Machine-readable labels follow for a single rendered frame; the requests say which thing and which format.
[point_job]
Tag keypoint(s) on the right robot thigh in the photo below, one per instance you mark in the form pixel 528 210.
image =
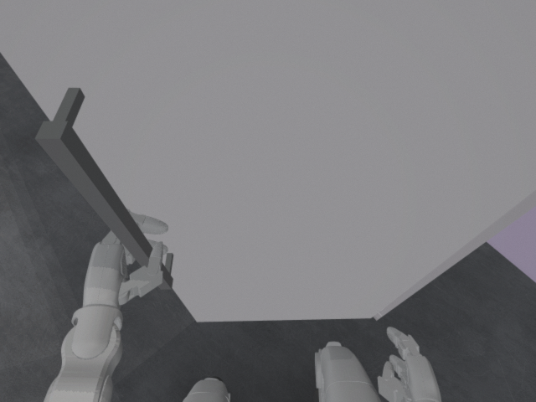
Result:
pixel 341 376

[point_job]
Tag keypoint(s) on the left robot hand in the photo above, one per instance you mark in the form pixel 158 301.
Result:
pixel 107 267

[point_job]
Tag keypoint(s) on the handle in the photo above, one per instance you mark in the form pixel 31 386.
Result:
pixel 62 144

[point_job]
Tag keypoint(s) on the right robot hand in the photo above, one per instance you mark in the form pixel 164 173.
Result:
pixel 418 380

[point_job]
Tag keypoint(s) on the left robot thigh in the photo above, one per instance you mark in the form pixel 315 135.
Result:
pixel 208 390

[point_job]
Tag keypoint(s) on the fridge door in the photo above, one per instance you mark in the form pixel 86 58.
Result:
pixel 312 159

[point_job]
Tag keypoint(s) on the robot left forearm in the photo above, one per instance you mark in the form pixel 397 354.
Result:
pixel 90 352

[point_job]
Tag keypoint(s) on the robot thigh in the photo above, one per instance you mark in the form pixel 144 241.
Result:
pixel 208 390
pixel 341 376

